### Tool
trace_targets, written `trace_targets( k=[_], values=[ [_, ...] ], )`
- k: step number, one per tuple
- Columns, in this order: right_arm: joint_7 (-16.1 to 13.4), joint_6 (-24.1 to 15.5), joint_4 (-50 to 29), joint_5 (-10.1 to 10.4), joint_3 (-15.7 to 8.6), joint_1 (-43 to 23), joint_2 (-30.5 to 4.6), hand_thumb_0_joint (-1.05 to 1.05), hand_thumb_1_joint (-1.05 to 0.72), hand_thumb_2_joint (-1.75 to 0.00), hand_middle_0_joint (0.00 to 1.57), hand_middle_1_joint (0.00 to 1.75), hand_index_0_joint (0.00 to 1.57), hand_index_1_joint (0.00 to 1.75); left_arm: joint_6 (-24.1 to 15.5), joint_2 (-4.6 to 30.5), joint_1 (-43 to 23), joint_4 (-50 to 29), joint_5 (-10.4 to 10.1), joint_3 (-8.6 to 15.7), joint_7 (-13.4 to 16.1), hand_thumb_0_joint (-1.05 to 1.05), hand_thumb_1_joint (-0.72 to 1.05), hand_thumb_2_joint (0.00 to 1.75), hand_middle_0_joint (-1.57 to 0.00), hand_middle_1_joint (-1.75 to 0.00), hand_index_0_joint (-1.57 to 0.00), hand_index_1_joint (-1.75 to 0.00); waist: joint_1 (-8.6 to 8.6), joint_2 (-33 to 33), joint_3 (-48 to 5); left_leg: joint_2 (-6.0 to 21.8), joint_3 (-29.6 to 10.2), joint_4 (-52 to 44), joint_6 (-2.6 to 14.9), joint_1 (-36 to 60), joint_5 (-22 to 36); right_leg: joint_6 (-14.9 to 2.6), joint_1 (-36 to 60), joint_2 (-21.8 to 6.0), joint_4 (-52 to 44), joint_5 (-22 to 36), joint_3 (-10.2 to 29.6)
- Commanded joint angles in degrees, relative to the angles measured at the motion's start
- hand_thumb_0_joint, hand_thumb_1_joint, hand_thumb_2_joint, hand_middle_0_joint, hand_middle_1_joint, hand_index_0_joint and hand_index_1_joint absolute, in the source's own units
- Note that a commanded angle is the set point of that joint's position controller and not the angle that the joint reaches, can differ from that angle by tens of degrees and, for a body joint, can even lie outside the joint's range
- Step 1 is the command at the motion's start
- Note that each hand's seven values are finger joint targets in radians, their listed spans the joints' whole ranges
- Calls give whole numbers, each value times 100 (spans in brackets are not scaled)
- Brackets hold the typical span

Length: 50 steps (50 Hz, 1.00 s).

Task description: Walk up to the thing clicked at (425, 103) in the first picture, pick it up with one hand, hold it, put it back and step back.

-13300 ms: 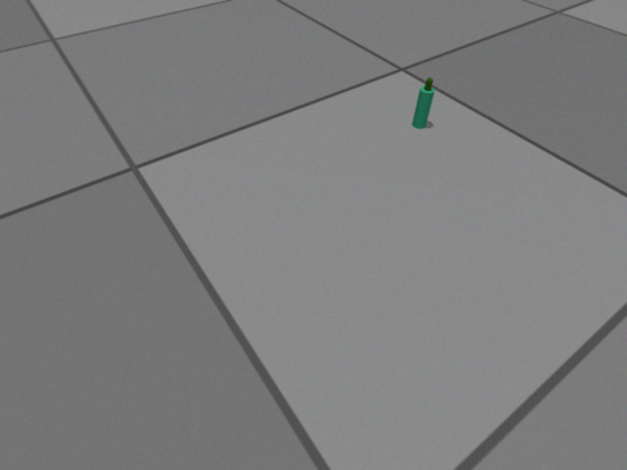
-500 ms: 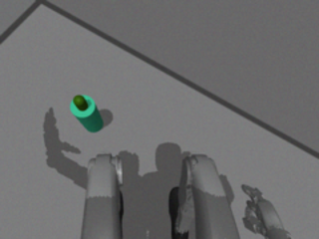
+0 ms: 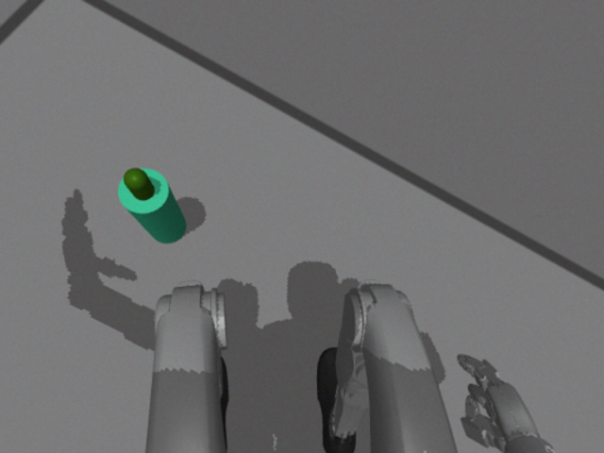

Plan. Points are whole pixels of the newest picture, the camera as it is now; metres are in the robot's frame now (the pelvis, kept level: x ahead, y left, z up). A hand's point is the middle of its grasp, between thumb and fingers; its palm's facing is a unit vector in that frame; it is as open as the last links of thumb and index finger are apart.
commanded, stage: approach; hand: left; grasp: from the side
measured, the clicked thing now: (154, 205) +0.47 +0.25 -0.27
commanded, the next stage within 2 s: close in in 0.60 s
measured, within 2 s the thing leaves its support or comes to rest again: neither
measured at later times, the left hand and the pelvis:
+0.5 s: hand (18, 217) +0.40 +0.39 -0.15, palm faces +0.21 -0.98 +0.05, open 17.7 cm; pelvis -0.01 +0.00 -0.08, yaw -4 degrees
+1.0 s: hand (127, 227) +0.42 +0.28 -0.26, palm faces +0.17 -0.98 +0.03, open 17.7 cm; pelvis -0.02 +0.01 -0.12, yaw -8 degrees
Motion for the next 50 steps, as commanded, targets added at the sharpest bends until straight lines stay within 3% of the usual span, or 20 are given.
trace_targets(
  k=[1, 2, 4, 6, 14, 17, 18, 20, 22, 26, 29, 31, 35, 37, 38, 39, 44, 47, 49, 50],
  values=[
    [-124, -154, -272, 5, -491, 755, -1266, 0, -92, -91, 20, 30, 20, 30, -381, 2562, -904, -991, -235, 473, -51, 0, -60, 6, -6, -4, -4, -5, 304, 1353, -3488, -101, 210, -1476, 153, 2746, 1179, -216, 1569, 198, -1259, 998, 68],
    [-122, -157, -281, 5, -493, 739, -1283, 0, -93, -91, 20, 30, 20, 30, -365, 2550, -911, -892, -227, 436, -61, 0, -59, 12, -8, -7, -3, -12, 289, 1324, -3392, -97, 205, -1493, 157, 2688, 1057, -223, 1523, 201, -1260, 904, 63],
    [-102, -163, -269, 2, -457, 746, -1295, 0, -92, -91, 20, 30, 20, 30, -402, 2520, -989, -791, -253, 447, -95, 0, -61, 1, -9, -4, -5, -7, 212, 1353, -3285, -88, 152, -1470, 136, 2632, 1039, -237, 1417, 209, -1150, 904, 3],
    [-84, -167, -245, -12, -422, 720, -1308, 0, -91, -91, 20, 30, 20, 30, -502, 2238, -963, -498, -309, 339, -169, 0, -61, 2, -8, -4, -5, -7, 75, 1260, -3028, -78, 88, -1374, 132, 2502, 973, -238, 1170, 220, -1051, 853, -68],
    [24, -286, -213, -180, -196, 495, -1452, 0, -91, -90, 20, 30, 20, 30, -1407, 1589, -1257, 401, -731, 100, -251, 0, -61, 0, -8, -4, -6, -6, -249, 983, -2630, -41, -5, -674, 96, 2046, 789, -201, 788, 287, -588, 806, -247],
    [104, -267, -283, -292, -78, 374, -1491, 0, -91, -90, 20, 30, 20, 30, -1811, 1834, -1712, 156, -709, 78, -165, 0, -61, 1, -8, -4, -5, -6, -214, 1120, -2685, -10, -34, -477, 61, 1939, 675, -203, 719, 319, -360, 695, -314],
    [109, -239, -236, -342, -64, 331, -1569, 0, -91, -90, 20, 30, 20, 30, -1886, 2109, -1417, 479, -643, 302, -101, 0, -61, 1, -9, -4, -6, -6, -122, 1219, -2719, 6, -41, -418, 46, 2000, 695, -205, 700, 326, -263, 689, -330],
    [154, -180, -271, -456, 49, 253, -1610, 0, -91, -90, 20, 30, 20, 30, -2128, 2365, -1546, 247, -578, 400, 3, 0, -61, 0, -9, -3, -6, -6, -94, 1469, -2852, 35, -43, -272, 8, 2097, 823, -205, 797, 352, -120, 781, -373],
    [191, -95, -266, -554, 121, 172, -1662, 0, -91, -91, 20, 30, 20, 30, -2292, 2477, -1384, 235, -486, 481, 97, 0, -61, 2, -9, -5, -6, -7, -45, 1799, -2864, 65, -54, -220, -43, 2245, 1022, -222, 785, 366, 64, 914, -420],
    [237, 93, -272, -759, 236, -76, -1830, 0, -93, -91, 20, 30, 20, 30, -2546, 2468, -1223, 5, -347, 448, 200, 0, -61, 2, -9, -6, -6, -8, -149, 2451, -2896, 147, -193, -72, -125, 2699, 1399, -234, 567, 382, 370, 1172, -560],
    [285, 202, -262, -898, 309, -150, -1869, 0, -93, -91, 20, 30, 20, 30, -2685, 1872, -1288, -177, -312, 32, 282, 0, -61, 3, -9, -7, -6, -9, -434, 2654, -2921, 199, -340, 96, -180, 2948, 1737, -223, 478, 393, 545, 1416, -693],
    [334, 228, -317, -947, 346, -364, -1852, 0, -94, -91, 20, 30, 20, 30, -2794, 1294, -1458, -331, -347, -389, 356, 0, -61, 2, -9, -7, -6, -9, -578, 2672, -2796, 224, -434, 149, -198, 2958, 1533, -218, 257, 398, 611, 1285, -764],
    [409, 282, -296, -1001, 527, -433, -1838, 0, -94, -91, 20, 30, 20, 30, -2978, 705, -1654, 107, -374, -940, 643, 0, -61, 4, -7, -8, -6, -10, -929, 2039, -2301, 170, -468, 486, -115, 2123, 919, -148, 402, 413, 618, 1171, -887],
    [438, 356, -250, -1051, 593, -478, -1857, 0, -95, -91, 20, 30, 20, 30, -3105, 988, -1505, 387, -285, -774, 914, 0, -61, 0, -8, -7, -8, -7, -827, 1821, -2090, 151, -439, 632, -75, 1798, 714, -133, 478, 437, 611, 1065, -894],
    [473, 399, -295, -1077, 673, -557, -1842, 0, -94, -91, 20, 30, 20, 30, -3192, 919, -1486, 493, -243, -830, 1070, 0, -61, 0, -8, -7, -7, -8, -834, 1733, -1903, 144, -458, 644, -72, 1640, 667, -120, 527, 437, 639, 1023, -920],
    [503, 437, -290, -1103, 683, -573, -1865, 0, -94, -91, 20, 30, 20, 30, -3248, 1084, -1281, 672, -206, -627, 1247, 0, -61, 0, -8, -7, -8, -8, -688, 1690, -1807, 143, -441, 658, -72, 1539, 609, -129, 536, 456, 655, 978, -924],
    [683, 587, -482, -1254, 811, -805, -1914, 0, -95, -91, 20, 30, 20, 30, -3671, 998, -981, 590, -65, -381, 1927, 0, -61, 2, -8, -8, -7, -8, -636, 1827, -1786, 142, -474, 681, -113, 1584, 749, -120, 803, 507, 725, 1129, -1009],
    [738, 627, -489, -1295, 789, -924, -1947, 0, -95, -91, 20, 30, 20, 30, -3827, 745, -997, 469, 34, -599, 2157, 0, -61, 2, -7, -7, -7, -7, -747, 1903, -1628, 145, -491, 674, -107, 1443, 481, -118, 711, 514, 735, 1033, -1023],
    [756, 672, -465, -1395, 795, -913, -1958, 0, -95, -91, 20, 30, 20, 30, -3887, 555, -889, 517, 80, -787, 2240, 0, -61, 1, -7, -6, -7, -6, -883, 1898, -1708, 168, -518, 768, -119, 1495, 686, -107, 810, 528, 786, 1245, -1028],
    [766, 688, -447, -1408, 814, -970, -1934, 0, -95, -91, 20, 30, 20, 30, -3940, 529, -1110, 347, 122, -1000, 2250, 0, -61, 1, -7, -6, -6, -6, -950, 1983, -1659, 169, -520, 797, -112, 1435, 596, -117, 740, 525, 791, 1208, -1013]
  ],
)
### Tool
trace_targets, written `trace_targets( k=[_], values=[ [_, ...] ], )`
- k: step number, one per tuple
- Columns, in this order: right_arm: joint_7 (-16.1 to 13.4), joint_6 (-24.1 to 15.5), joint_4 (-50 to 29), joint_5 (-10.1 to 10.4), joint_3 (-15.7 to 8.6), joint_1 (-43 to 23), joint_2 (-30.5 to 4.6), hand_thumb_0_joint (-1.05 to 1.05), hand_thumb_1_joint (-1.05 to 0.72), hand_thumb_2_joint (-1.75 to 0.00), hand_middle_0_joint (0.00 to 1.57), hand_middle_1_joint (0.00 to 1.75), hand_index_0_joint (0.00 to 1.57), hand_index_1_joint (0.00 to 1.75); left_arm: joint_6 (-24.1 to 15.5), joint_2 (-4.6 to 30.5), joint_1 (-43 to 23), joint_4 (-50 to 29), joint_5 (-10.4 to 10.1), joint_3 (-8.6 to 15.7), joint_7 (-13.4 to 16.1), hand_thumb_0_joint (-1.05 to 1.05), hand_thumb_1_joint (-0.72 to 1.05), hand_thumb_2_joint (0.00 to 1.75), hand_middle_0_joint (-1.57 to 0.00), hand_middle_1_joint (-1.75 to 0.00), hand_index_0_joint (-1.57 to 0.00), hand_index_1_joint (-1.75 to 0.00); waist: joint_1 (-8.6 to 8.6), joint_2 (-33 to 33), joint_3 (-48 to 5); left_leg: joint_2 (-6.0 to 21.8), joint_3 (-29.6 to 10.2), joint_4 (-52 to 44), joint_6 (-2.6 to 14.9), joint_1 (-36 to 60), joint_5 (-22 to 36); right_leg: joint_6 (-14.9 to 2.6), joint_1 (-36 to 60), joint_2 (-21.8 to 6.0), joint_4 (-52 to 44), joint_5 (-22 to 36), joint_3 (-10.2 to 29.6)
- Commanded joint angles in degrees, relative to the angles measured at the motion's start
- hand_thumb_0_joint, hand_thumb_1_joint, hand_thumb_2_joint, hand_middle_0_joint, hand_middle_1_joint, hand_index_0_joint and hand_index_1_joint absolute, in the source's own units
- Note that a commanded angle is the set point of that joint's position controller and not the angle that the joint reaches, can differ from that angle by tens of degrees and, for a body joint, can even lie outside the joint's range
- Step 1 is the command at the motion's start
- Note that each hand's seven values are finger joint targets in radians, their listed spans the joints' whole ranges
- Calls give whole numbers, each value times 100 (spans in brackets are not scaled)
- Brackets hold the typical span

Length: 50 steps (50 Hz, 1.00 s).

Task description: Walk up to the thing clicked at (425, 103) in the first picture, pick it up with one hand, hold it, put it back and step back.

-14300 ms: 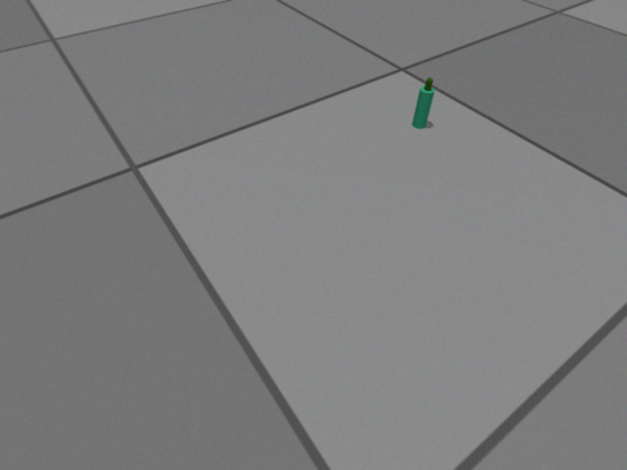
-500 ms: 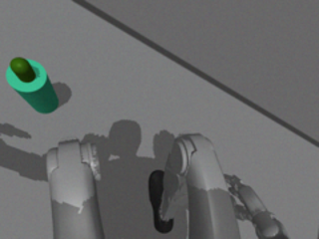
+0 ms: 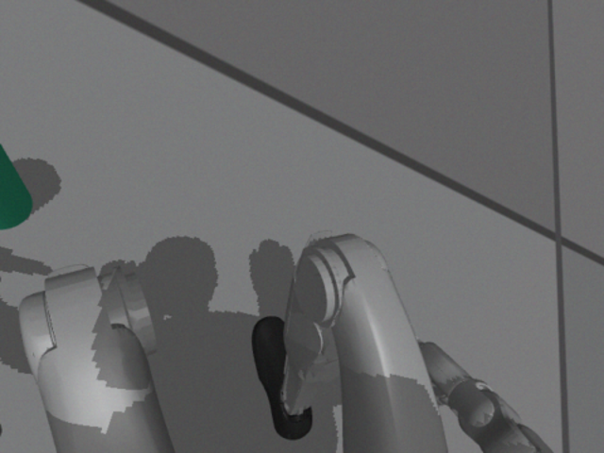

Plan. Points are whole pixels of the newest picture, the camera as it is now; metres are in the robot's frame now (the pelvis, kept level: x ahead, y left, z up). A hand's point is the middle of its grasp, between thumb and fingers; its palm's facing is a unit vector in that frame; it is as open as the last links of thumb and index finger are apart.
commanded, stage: close in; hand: left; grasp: from the side
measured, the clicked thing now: out of the picture +0.45 +0.30 -0.15
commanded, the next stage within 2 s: rest palm in 0.42 s
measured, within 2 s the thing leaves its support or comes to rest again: leaves its support in 1.90 s
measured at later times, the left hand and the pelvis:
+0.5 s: hand out of the picture +0.41 +0.30 -0.15, palm faces +0.28 -0.96 +0.00, open 17.7 cm; pelvis +0.00 +0.00 +0.00, yaw -1 degrees
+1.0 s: hand out of the picture +0.42 +0.30 -0.15, palm faces +0.31 -0.95 +0.00, open 15.2 cm; pelvis +0.00 +0.00 -0.01, yaw -1 degrees
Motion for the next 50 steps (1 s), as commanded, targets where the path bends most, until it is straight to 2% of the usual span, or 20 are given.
trace_targets(
  k=[1, 4, 6, 7, 8, 10, 13, 16, 22, 24, 29, 30, 31, 32, 35, 38, 42, 45, 49, 50],
  values=[
    [-90, 55, -130, -86, -671, 229, -1883, 0, -95, -91, 20, 30, 20, 30, -611, 1219, -1053, -993, -11, -307, 191, 0, -60, 1, -7, -6, -6, -6, -269, 2836, -3454, 127, 534, -1797, -85, 2355, 685, -286, 1363, 185, -1130, 920, -332],
    [-51, 55, -123, -93, -638, 207, -1882, 0, -95, -91, 20, 30, 20, 30, -674, 819, -1314, -1184, -124, -747, 208, 0, -60, 0, -7, -5, -6, -5, -422, 2675, -3436, 100, 512, -1707, -53, 2286, 537, -246, 1371, 205, -1200, 891, -353],
    [-48, 70, -75, -82, -663, 281, -1926, 0, -95, -91, 20, 30, 20, 30, -684, 890, -1187, -1034, -178, -641, 284, 0, -61, 0, -7, -5, -7, -5, -408, 2477, -3404, 77, 508, -1677, -20, 2134, 399, -224, 1429, 208, -1249, 795, -382],
    [-22, 81, -100, -85, -591, 259, -1851, 0, -94, -91, 20, 30, 20, 30, -697, 777, -1159, -905, -182, -791, 301, 0, -61, 0, -7, -6, -7, -5, -396, 2383, -3387, 68, 510, -1637, -4, 2085, 329, -217, 1440, 229, -1262, 718, -391],
    [-25, 100, -86, -76, -596, 310, -1873, 0, -95, -91, 20, 30, 20, 30, -716, 918, -1163, -914, -205, -642, 345, 0, -61, 0, -7, -6, -7, -6, -346, 2377, -3458, 64, 500, -1641, -8, 2079, 323, -224, 1480, 232, -1238, 712, -405],
    [-21, 133, -108, -79, -586, 210, -1912, 0, -94, -91, 20, 30, 20, 30, -753, 878, -1104, -759, -162, -706, 410, 0, -61, 0, -7, -7, -7, -6, -328, 2492, -3288, 75, 434, -1763, -57, 2122, 287, -253, 1308, 219, -1145, 635, -470],
    [0, 193, -138, -108, -534, 148, -1909, 0, -93, -91, 20, 30, 20, 30, -828, 1012, -884, -616, -97, -538, 602, 0, -61, 2, -6, -7, -6, -6, -194, 2569, -3183, 76, 421, -1784, -85, 2126, 334, -273, 1312, 235, -1086, 667, -467],
    [22, 233, -195, -155, -501, 86, -1901, 0, -94, -91, 20, 30, 20, 30, -941, 997, -850, -687, -60, -441, 742, 0, -61, 3, -6, -6, -6, -6, -202, 2697, -3161, 83, 405, -1823, -122, 2234, 484, -281, 1370, 230, -1046, 784, -473],
    [51, 288, -156, -211, -513, 53, -1872, 0, -93, -91, 20, 30, 20, 30, -1007, 771, -1000, -1000, 85, -860, 846, 0, -57, 5, -5, -5, -5, -5, -339, 2859, -3308, 93, 443, -1723, -127, 2376, 767, -283, 1437, 241, -1043, 1100, -432],
    [63, 292, -158, -220, -497, 102, -1899, 0, -93, -91, 20, 30, 20, 30, -1005, 646, -1114, -1021, 48, -981, 862, 0, -58, 6, -5, -6, -5, -6, -468, 2823, -3323, 79, 406, -1709, -118, 2360, 713, -260, 1472, 241, -1064, 1098, -471],
    [78, 313, -149, -191, -467, 84, -1906, 0, -92, -91, 20, 30, 20, 30, -1004, 537, -1159, -862, -50, -1011, 947, 0, -58, 5, -9, -4, -8, -5, -487, 2652, -3308, 74, 315, -1709, -118, 2387, 697, -252, 1384, 239, -1030, 1057, -520],
    [94, 307, -190, -189, -414, 44, -1849, 0, -92, -91, 20, 30, 20, 30, -1010, 467, -1235, -806, -58, -1137, 974, 0, -57, 7, -9, -4, -7, -5, -506, 2535, -3274, 53, 363, -1619, -75, 2216, 561, -247, 1447, 257, -1088, 963, -488],
    [86, 324, -156, -195, -395, 122, -1851, 0, -92, -91, 20, 30, 20, 30, -1013, 584, -1150, -645, -73, -981, 1012, 0, -56, 9, -10, -6, -8, -7, -504, 2376, -3244, 34, 383, -1577, -42, 2044, 529, -227, 1576, 265, -1141, 970, -492],
    [84, 336, -139, -200, -392, 85, -1827, 0, -92, -91, 20, 30, 20, 30, -1027, 683, -1114, -671, -48, -934, 1044, 0, -56, 9, -9, -6, -8, -7, -400, 2344, -3253, 30, 433, -1538, -31, 1993, 538, -224, 1630, 270, -1172, 973, -446],
    [77, 376, -206, -243, -326, -8, -1817, 0, -91, -91, 20, 30, 20, 30, -1077, 795, -1093, -584, 31, -851, 1139, 0, -53, 10, -8, -5, -7, -6, -370, 2423, -3194, 59, 396, -1597, -63, 2081, 613, -250, 1576, 281, -1130, 967, -476],
    [73, 413, -242, -282, -298, -31, -1856, 0, -91, -90, 20, 30, 20, 30, -1130, 943, -1112, -641, 97, -742, 1231, 0, -38, 19, -22, -18, -21, -19, -367, 2630, -3219, 79, 361, -1658, -93, 2201, 664, -260, 1604, 287, -1086, 990, -502],
    [71, 441, -245, -303, -285, -84, -1861, 0, -91, -90, 20, 30, 20, 30, -1164, 1043, -1308, -844, 176, -798, 1242, 0, -29, 26, -29, -24, -27, -25, -434, 2849, -3242, 117, 347, -1699, -116, 2313, 635, -273, 1535, 291, -1058, 990, -492],
    [69, 450, -254, -315, -283, -14, -1882, 0, -90, -90, 20, 30, 20, 30, -1091, 834, -1316, -743, 151, -937, 1232, 0, -18, 31, -33, -27, -31, -28, -559, 2800, -3319, 112, 319, -1667, -113, 2360, 713, -252, 1573, 289, -1069, 1105, -514],
    [82, 470, -270, -262, -257, 5, -1857, 0, -90, -90, 20, 30, 20, 30, -1014, 722, -1390, -698, 123, -1105, 1258, 0, -13, 38, -40, -35, -39, -36, -564, 2701, -3113, 105, 285, -1718, -98, 2208, 529, -253, 1454, 297, -1101, 955, -557],
    [78, 473, -258, -259, -275, 13, -1870, 0, -90, -90, 20, 30, 20, 30, -994, 791, -1299, -619, 107, -992, 1284, 0, -9, 40, -43, -38, -42, -39, -514, 2602, -3102, 91, 301, -1686, -78, 2110, 475, -248, 1475, 305, -1129, 920, -549]
  ],
)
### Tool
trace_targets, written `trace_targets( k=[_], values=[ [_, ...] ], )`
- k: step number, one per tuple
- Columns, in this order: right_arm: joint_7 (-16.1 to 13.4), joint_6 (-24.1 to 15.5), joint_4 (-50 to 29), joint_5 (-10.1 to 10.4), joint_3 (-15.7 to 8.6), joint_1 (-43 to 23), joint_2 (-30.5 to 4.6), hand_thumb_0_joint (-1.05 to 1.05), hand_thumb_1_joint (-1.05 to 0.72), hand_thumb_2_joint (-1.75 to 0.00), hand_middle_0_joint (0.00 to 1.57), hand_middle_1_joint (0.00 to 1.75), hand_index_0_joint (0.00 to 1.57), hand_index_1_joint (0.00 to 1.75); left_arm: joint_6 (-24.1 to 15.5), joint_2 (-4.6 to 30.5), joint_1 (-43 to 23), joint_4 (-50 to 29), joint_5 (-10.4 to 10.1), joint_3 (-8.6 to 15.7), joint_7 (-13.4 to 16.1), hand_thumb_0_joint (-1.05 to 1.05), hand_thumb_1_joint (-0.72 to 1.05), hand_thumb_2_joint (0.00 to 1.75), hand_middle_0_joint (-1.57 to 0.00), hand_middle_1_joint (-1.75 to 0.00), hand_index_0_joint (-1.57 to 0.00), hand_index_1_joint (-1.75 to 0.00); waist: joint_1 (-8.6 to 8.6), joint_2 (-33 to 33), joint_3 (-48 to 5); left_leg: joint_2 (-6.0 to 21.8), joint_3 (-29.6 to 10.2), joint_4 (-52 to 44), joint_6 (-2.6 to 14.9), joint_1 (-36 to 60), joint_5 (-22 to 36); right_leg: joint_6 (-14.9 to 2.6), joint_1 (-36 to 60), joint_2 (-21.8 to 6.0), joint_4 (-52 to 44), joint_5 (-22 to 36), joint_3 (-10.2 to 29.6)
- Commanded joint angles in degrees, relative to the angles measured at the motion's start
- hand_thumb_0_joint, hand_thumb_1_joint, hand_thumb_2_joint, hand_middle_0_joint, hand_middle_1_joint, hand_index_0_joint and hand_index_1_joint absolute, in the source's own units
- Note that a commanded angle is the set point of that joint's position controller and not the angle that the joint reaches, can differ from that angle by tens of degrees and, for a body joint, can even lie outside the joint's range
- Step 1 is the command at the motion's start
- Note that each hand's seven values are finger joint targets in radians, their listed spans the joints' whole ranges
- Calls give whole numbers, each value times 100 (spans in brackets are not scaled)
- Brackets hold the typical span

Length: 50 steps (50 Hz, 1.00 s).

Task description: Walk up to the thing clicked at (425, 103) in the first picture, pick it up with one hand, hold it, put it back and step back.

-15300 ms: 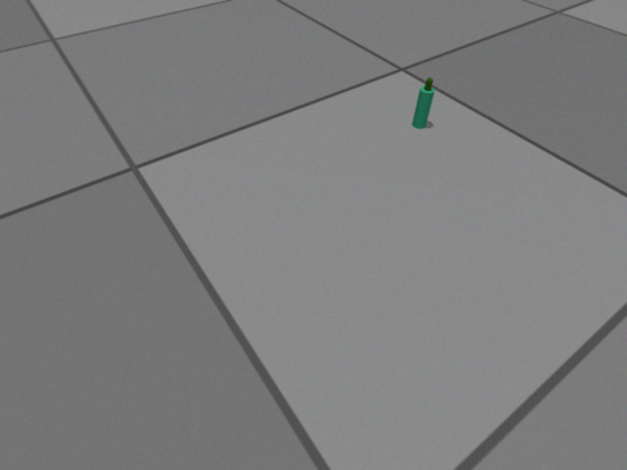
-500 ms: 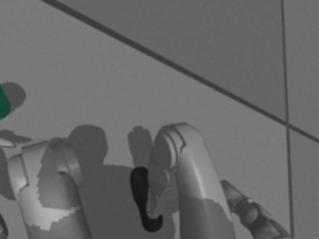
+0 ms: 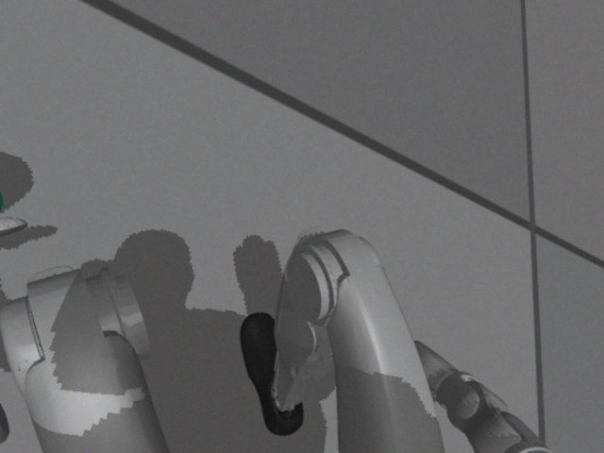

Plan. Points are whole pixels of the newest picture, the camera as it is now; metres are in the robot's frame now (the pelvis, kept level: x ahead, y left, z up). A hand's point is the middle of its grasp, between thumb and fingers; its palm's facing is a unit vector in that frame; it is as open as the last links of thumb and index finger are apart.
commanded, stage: close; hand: left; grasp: from the side
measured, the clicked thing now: out of the picture +0.44 +0.31 -0.15
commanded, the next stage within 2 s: settle in 0.46 s
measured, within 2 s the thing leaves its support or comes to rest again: leaves its support in 0.90 s
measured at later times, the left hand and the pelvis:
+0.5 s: hand out of the picture +0.43 +0.31 -0.15, palm faces +0.37 -0.93 -0.01, open 10.0 cm; pelvis +0.00 +0.00 +0.00, yaw -1 degrees
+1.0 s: hand out of the picture +0.40 +0.31 -0.12, palm faces +0.33 -0.94 -0.03, open 10.3 cm; pelvis +0.01 +0.00 +0.02, yaw +1 degrees
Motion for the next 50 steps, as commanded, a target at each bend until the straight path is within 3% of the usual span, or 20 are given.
trace_targets(
  k=[1, 6, 8, 14, 15, 17, 24, 28, 30, 34, 35, 37, 38, 41, 42, 45, 46, 47, 48, 50],
  values=[
    [-135, 11, -154, 18, -661, 279, -1913, 0, -90, -90, 20, 30, 20, 30, -373, 878, -1187, -774, -43, -7, 22, 0, -8, 41, -44, -39, -43, -39, -446, 2807, -3294, 145, 486, -1873, -104, 2190, 515, -325, 1402, 246, -1134, 915, -420],
    [-136, 59, -177, 12, -642, 339, -1923, 0, -89, -90, 20, 30, 20, 30, -365, 947, -1230, -791, -17, 90, 138, 0, 9, 50, -51, -46, -50, -47, -451, 2888, -3366, 172, 397, -1911, -130, 2379, 750, -322, 1406, 242, -1087, 1065, -461],
    [-137, 86, -169, -2, -641, 291, -1919, 0, -88, -90, 20, 30, 20, 30, -370, 963, -1278, -804, 78, 3, 179, 0, 16, 54, -56, -51, -55, -51, -462, 3015, -3266, 192, 377, -1962, -155, 2417, 743, -334, 1326, 234, -1045, 1049, -453],
    [-136, 151, -167, -36, -601, 378, -1900, 0, -88, -89, 20, 30, 20, 30, -378, 1178, -1246, -856, 63, 221, 256, 0, 32, 69, -69, -65, -68, -65, -426, 2970, -3476, 198, 455, -1872, -121, 2427, 977, -316, 1649, 269, -1125, 1242, -399],
    [-141, 143, -214, -22, -593, 289, -1894, 0, -88, -89, 20, 30, 20, 30, -377, 1092, -1376, -906, 53, 113, 248, 0, 37, 71, -72, -68, -72, -68, -472, 2929, -3419, 199, 442, -1851, -104, 2377, 842, -316, 1516, 274, -1140, 1131, -404],
    [-146, 156, -188, -24, -596, 326, -1938, 0, -88, -89, 20, 30, 20, 30, -348, 1242, -1262, -692, 75, 271, 282, 0, 36, 78, -81, -77, -80, -78, -481, 2885, -3302, 201, 436, -1884, -102, 2254, 698, -314, 1530, 268, -1152, 1035, -426],
    [-151, 159, -224, -20, -583, 292, -1901, 0, -89, -90, 20, 30, 20, 30, -366, 1102, -1224, -855, 43, 130, 186, 0, 37, 98, -104, -103, -104, -103, -466, 2898, -3453, 205, 447, -1864, -99, 2327, 702, -313, 1582, 287, -1159, 1042, -422],
    [-154, 148, -198, -10, -640, 368, -1919, 0, -89, -90, 20, 30, 20, 30, -312, 1054, -1043, -982, -16, 196, 149, 0, 47, 113, -115, -117, -114, -118, -393, 2997, -3560, 204, 443, -1906, -130, 2462, 909, -322, 1639, 279, -1130, 1192, -435],
    [-140, 148, -256, 16, -660, 326, -1893, 0, -92, -91, 20, 30, 20, 30, -270, 972, -1052, -1101, 25, 49, 140, 0, 41, 118, -116, -123, -115, -125, -373, 3074, -3567, 207, 433, -1955, -138, 2483, 846, -341, 1540, 276, -1119, 1114, -425],
    [-157, 172, -209, 50, -777, 448, -1891, 0, -91, -91, 20, 30, 20, 30, -180, 1125, -1147, -1738, 33, 99, 78, 0, 42, 125, -122, -130, -121, -132, -285, 3313, -3864, 219, 490, -1969, -154, 2735, 1044, -348, 1601, 260, -1119, 1268, -356],
    [-167, 183, -244, 83, -792, 417, -1867, 0, -91, -91, 20, 30, 20, 30, -130, 999, -1042, -1758, 12, 38, 43, 0, 40, 125, -123, -132, -122, -134, -289, 3343, -3863, 218, 482, -2011, -167, 2749, 1053, -352, 1536, 245, -1119, 1243, -357],
    [-180, 191, -190, 87, -872, 552, -1876, 0, -91, -91, 20, 30, 20, 30, -73, 1251, -1160, -2263, 5, 245, 74, 0, 39, 127, -126, -134, -124, -137, -176, 3609, -4124, 222, 501, -2064, -194, 2985, 1249, -363, 1619, 238, -1099, 1385, -324],
    [-180, 194, -236, 114, -877, 545, -1851, 0, -92, -91, 20, 30, 20, 30, -37, 1142, -1164, -2538, -27, 133, 61, 0, 37, 125, -125, -134, -124, -136, -140, 3728, -4244, 223, 489, -2104, -206, 3090, 1327, -373, 1634, 218, -1071, 1416, -297],
    [-201, 206, -261, 179, -1012, 682, -1837, 0, -92, -91, 20, 30, 20, 30, 113, 1145, -1195, -3168, -149, 260, 94, 0, 36, 128, -127, -137, -126, -139, -75, 3898, -4604, 218, 515, -2139, -209, 3336, 1624, -391, 1697, 206, -1094, 1621, -227],
    [-207, 204, -245, 211, -1020, 688, -1756, 0, -92, -91, 20, 30, 20, 30, 164, 1044, -1334, -3446, -151, 150, 122, 0, 33, 127, -127, -137, -126, -139, -57, 3913, -4642, 214, 515, -2182, -201, 3318, 1588, -409, 1635, 199, -1093, 1579, -192],
    [-253, 199, -316, 281, -1150, 736, -1691, 0, -92, -91, 20, 30, 20, 30, 309, 1248, -1378, -4133, -146, 306, 244, 0, 30, 128, -127, -139, -126, -141, 39, 4037, -4828, 194, 596, -2266, -169, 3297, 1477, -421, 1777, 185, -1199, 1547, -69],
    [-264, 195, -326, 316, -1191, 695, -1646, 0, -93, -91, 20, 30, 20, 30, 347, 1185, -1454, -4276, -132, 221, 251, 0, 27, 128, -127, -139, -126, -141, 27, 4034, -4806, 179, 631, -2305, -150, 3183, 1344, -428, 1746, 168, -1214, 1468, -28],
    [-288, 185, -342, 348, -1259, 748, -1638, 0, -93, -91, 20, 30, 20, 30, 413, 1283, -1409, -4388, -131, 344, 277, 0, 26, 129, -127, -139, -126, -142, 64, 3964, -4920, 181, 657, -2307, -130, 3240, 1356, -422, 1792, 172, -1289, 1490, 26],
    [-290, 203, -236, 378, -1263, 846, -1535, 0, -93, -91, 20, 30, 20, 30, 487, 975, -1346, -4383, -131, 82, 260, 0, 23, 128, -129, -140, -128, -143, 9, 3960, -4803, 157, 671, -2409, -128, 3076, 1113, -432, 1722, 157, -1324, 1280, 46],
    [-330, 179, -320, 446, -1393, 879, -1539, 0, -93, -91, 20, 30, 20, 30, 580, 1184, -1484, -4812, -164, 291, 280, 0, 18, 127, -127, -140, -126, -142, 118, 4020, -5077, 142, 720, -2468, -113, 3168, 1103, -446, 1728, 153, -1366, 1299, 110]
  ],
)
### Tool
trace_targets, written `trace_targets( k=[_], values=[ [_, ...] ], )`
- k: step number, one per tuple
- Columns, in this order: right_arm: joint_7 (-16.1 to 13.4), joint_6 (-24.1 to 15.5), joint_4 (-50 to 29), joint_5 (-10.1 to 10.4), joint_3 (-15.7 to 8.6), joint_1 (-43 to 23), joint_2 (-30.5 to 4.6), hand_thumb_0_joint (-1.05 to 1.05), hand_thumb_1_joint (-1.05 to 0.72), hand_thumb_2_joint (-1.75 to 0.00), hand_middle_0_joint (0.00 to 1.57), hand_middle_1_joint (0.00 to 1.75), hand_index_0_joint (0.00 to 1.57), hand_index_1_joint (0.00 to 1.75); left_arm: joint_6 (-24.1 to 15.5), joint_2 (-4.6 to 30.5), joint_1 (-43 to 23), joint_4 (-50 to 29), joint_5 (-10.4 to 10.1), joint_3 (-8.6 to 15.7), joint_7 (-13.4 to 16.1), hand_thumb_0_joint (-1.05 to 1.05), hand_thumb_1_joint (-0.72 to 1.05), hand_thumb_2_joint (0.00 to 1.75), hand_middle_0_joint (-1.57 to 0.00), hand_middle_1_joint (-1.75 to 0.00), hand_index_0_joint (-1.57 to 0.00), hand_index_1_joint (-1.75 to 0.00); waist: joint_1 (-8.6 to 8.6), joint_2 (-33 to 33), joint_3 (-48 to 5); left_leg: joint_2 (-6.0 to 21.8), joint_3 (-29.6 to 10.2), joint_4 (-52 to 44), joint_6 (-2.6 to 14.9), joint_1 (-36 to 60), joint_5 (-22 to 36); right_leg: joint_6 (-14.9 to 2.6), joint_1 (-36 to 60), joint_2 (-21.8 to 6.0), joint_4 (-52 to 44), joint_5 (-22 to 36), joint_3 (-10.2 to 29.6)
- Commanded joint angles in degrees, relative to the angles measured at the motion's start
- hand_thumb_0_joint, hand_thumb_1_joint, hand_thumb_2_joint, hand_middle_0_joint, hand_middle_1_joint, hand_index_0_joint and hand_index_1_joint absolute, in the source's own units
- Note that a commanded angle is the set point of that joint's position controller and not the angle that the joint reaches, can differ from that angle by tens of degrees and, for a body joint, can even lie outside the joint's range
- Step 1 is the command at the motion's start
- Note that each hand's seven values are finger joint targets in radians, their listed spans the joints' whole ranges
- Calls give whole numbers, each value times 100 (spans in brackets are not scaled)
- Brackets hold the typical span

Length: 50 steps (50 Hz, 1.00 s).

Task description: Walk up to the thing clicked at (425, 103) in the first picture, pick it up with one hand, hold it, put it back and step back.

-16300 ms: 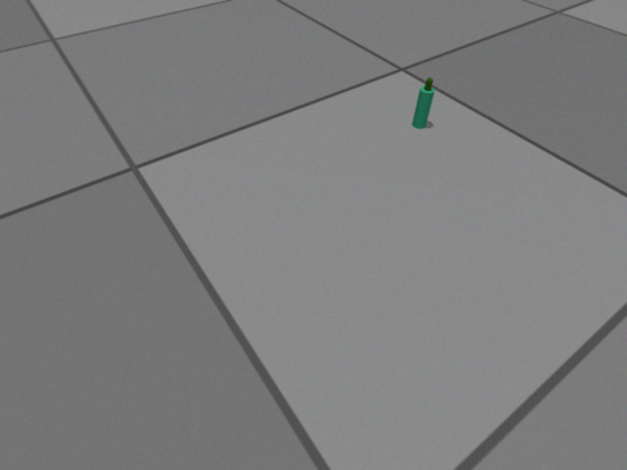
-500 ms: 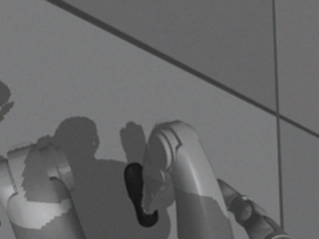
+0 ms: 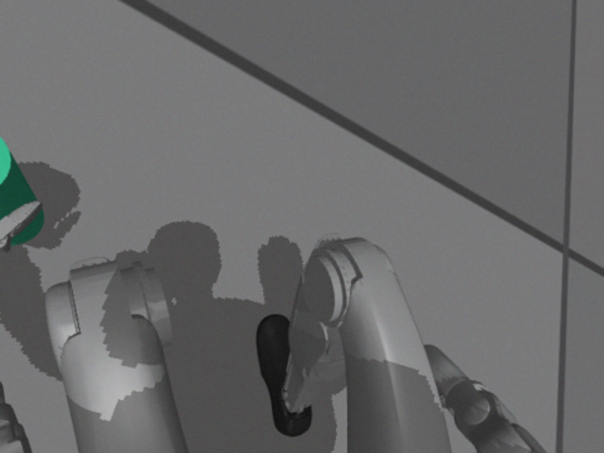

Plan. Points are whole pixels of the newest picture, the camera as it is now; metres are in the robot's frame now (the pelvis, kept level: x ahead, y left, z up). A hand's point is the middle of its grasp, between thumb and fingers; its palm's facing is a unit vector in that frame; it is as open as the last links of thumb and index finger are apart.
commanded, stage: settle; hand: left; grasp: from the side
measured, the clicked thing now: out of the picture +0.40 +0.30 -0.14
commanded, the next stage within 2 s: lift in 1.32 s
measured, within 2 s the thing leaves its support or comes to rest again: neither
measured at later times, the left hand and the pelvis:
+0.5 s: hand out of the picture +0.39 +0.31 -0.03, palm faces +0.29 -0.95 -0.05, open 10.4 cm; pelvis +0.01 -0.01 +0.03, yaw +5 degrees
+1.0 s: hand out of the picture +0.41 +0.31 +0.02, palm faces +0.31 -0.95 -0.04, open 10.5 cm; pelvis +0.01 -0.01 +0.06, yaw +7 degrees
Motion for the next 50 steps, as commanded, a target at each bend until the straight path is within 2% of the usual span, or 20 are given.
trace_targets(
  k=[1, 5, 6, 7, 9, 12, 15, 16, 19, 22, 23, 27, 30, 36, 38, 39, 42, 47, 49, 50],
  values=[
    [-203, -28, -140, 137, -860, 637, -1649, 0, -93, -91, 20, 30, 20, 30, -698, 1778, -2206, -2712, -305, 345, 26, 0, 19, 126, -126, -139, -125, -141, -97, 3843, -4846, 153, 596, -2052, -26, 3154, 1179, -332, 1721, 242, -1131, 1457, 77],
    [-217, -77, -74, 320, -1069, 820, -1564, 0, -92, -90, 20, 30, 20, 30, -378, 1169, -2132, -2735, -376, -48, -110, 0, 22, 126, -129, -141, -129, -143, -116, 3698, -4803, 87, 647, -2202, -5, 3043, 1131, -359, 1450, 209, -1173, 1438, 97],
    [-230, -77, -50, 359, -1128, 847, -1544, 0, -92, -90, 20, 30, 20, 30, -290, 1197, -2087, -2600, -367, 26, -117, 0, 20, 127, -129, -142, -129, -144, -101, 3548, -4800, 79, 664, -2211, 13, 2970, 1076, -355, 1407, 206, -1198, 1377, 98],
    [-225, -66, 66, 404, -1173, 961, -1490, 0, -92, -90, 20, 30, 20, 30, -183, 936, -1863, -2356, -379, -123, -164, 0, 16, 128, -131, -144, -131, -146, -91, 3405, -4627, 61, 676, -2250, 29, 2897, 945, -354, 1255, 198, -1257, 1253, 103],
    [-229, -58, 67, 491, -1274, 1000, -1487, 0, -91, -90, 20, 30, 20, 30, -71, 799, -1893, -2279, -431, -106, -212, 0, 14, 129, -130, -144, -130, -146, -18, 3281, -4587, 36, 692, -2355, 24, 2886, 890, -366, 1093, 176, -1258, 1148, 76],
    [-230, -75, 21, 609, -1412, 1043, -1473, 0, -90, -90, 20, 30, 20, 30, 99, 522, -1926, -2165, -461, -298, -323, 0, 14, 129, -129, -143, -130, -145, -2, 3018, -4728, -2, 752, -2382, 52, 2888, 999, -367, 1087, 150, -1335, 1207, 96],
    [-241, -57, 28, 735, -1538, 1040, -1394, 0, -90, -90, 20, 30, 20, 30, 240, 544, -1656, -1911, -433, -225, -452, 0, 10, 129, -130, -144, -130, -146, 182, 2820, -4650, -32, 813, -2557, 87, 2751, 643, -381, 931, 132, -1423, 828, 155],
    [-246, -65, -3, 755, -1574, 1078, -1401, 0, -89, -90, 20, 30, 20, 30, 238, 518, -1903, -2158, -448, -253, -486, 0, 11, 129, -129, -143, -129, -145, 151, 2868, -4743, -38, 808, -2616, 85, 2824, 601, -385, 927, 114, -1432, 803, 166],
    [-271, -76, -17, 866, -1649, 1122, -1336, 0, -90, -90, 20, 30, 20, 30, 304, 708, -1828, -2338, -551, 39, -541, 0, 9, 128, -129, -142, -129, -144, 369, 2829, -5136, -70, 926, -2686, 99, 2937, 666, -384, 1126, 103, -1499, 799, 264],
    [-310, -102, -32, 934, -1649, 1202, -1161, 0, -90, -90, 20, 30, 20, 30, 362, 680, -1896, -2567, -652, 108, -557, 0, 10, 128, -130, -143, -129, -145, 404, 2656, -5484, -98, 1075, -2651, 137, 2863, 883, -359, 1523, 103, -1621, 950, 398],
    [-338, -118, 32, 936, -1738, 1289, -1212, 0, -89, -90, 20, 30, 20, 30, 323, 827, -2217, -3047, -684, 225, -568, 0, 13, 130, -129, -143, -129, -145, 422, 2731, -5619, -106, 1124, -2636, 145, 2955, 999, -357, 1594, 79, -1640, 1072, 447],
    [-401, -186, 187, 976, -1779, 1394, -1050, 0, -90, -90, 20, 30, 20, 30, 365, 872, -2344, -3189, -637, 214, -564, 0, 7, 129, -128, -142, -128, -145, 359, 2758, -5624, -87, 1205, -2649, 175, 2962, 1106, -337, 1703, 59, -1770, 1177, 621],
    [-434, -231, 222, 985, -1827, 1472, -965, 0, -91, -90, 20, 30, 20, 30, 373, 1003, -2363, -3438, -650, 388, -549, 0, 3, 126, -127, -139, -126, -142, 434, 2521, -5855, -93, 1298, -2575, 228, 2839, 1282, -280, 2079, 37, -1953, 1322, 815],
    [-464, -269, 242, 1029, -1907, 1556, -963, 0, -91, -90, 20, 30, 20, 30, 588, 797, -2182, -2965, -631, 437, -549, 0, 2, 129, -128, -141, -127, -144, 482, 2482, -6039, -103, 1305, -2756, 215, 3099, 1412, -308, 2130, 36, -2042, 1349, 748],
    [-468, -281, 218, 1049, -1923, 1525, -957, 0, -91, -91, 20, 30, 20, 30, 674, 642, -1998, -2690, -572, 332, -589, 0, 1, 129, -129, -141, -128, -144, 517, 2431, -5894, -107, 1308, -2841, 211, 3104, 1352, -332, 1988, 30, -2054, 1255, 728],
    [-477, -284, 234, 1050, -1942, 1539, -961, 0, -91, -90, 20, 30, 20, 30, 686, 548, -2055, -2711, -543, 242, -627, 0, 1, 130, -129, -143, -129, -145, 427, 2421, -5801, -103, 1294, -2849, 218, 3087, 1359, -327, 1943, 31, -2073, 1273, 696],
    [-481, -294, 199, 1073, -1994, 1579, -948, 0, -91, -91, 20, 30, 20, 30, 779, 512, -1892, -2409, -496, 286, -673, 0, 0, 131, -131, -143, -130, -146, 524, 2264, -5750, -107, 1347, -2905, 225, 3096, 1418, -330, 2010, 30, -2162, 1298, 725],
    [-487, -332, 115, 1136, -2043, 1536, -951, 0, -91, -91, 20, 30, 20, 30, 802, 472, -2191, -2522, -471, 251, -708, 0, 0, 131, -132, -143, -131, -146, 519, 2515, -5639, -105, 1237, -3256, 145, 3391, 1106, -399, 1586, 3, -2146, 924, 630],
    [-490, -340, 134, 1134, -2064, 1553, -982, 0, -91, -90, 20, 30, 20, 30, 775, 528, -2261, -2699, -497, 341, -706, 0, 4, 131, -131, -143, -131, -146, 582, 2671, -5750, -104, 1211, -3320, 128, 3680, 1263, -407, 1523, -18, -2130, 1054, 651],
    [-494, -349, 132, 1125, -2056, 1547, -926, 0, -91, -90, 20, 30, 20, 30, 760, 496, -2354, -2711, -482, 260, -696, 0, 3, 132, -132, -144, -131, -147, 539, 2588, -5759, -117, 1289, -3260, 157, 3524, 1191, -388, 1651, -6, -2204, 1011, 696]
  ],
)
